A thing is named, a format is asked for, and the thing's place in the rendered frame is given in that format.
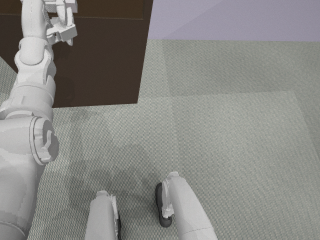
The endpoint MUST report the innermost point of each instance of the right robot shin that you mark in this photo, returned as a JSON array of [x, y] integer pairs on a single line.
[[167, 210]]

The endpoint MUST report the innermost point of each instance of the handle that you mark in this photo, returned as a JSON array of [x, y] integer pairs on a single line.
[[69, 4]]

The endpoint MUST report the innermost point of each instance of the drawer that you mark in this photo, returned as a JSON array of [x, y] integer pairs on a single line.
[[92, 8]]

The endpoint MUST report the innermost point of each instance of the left robot forearm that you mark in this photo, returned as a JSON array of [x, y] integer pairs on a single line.
[[34, 89]]

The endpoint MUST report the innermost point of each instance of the robot right thigh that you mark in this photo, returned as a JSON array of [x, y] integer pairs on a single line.
[[191, 220]]

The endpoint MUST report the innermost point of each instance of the robot left hand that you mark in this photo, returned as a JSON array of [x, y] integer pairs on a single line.
[[35, 21]]

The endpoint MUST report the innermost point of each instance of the left robot upper arm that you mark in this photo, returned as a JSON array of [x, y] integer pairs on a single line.
[[27, 145]]

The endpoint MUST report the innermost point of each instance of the cabinet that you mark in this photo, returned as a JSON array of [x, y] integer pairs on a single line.
[[103, 66]]

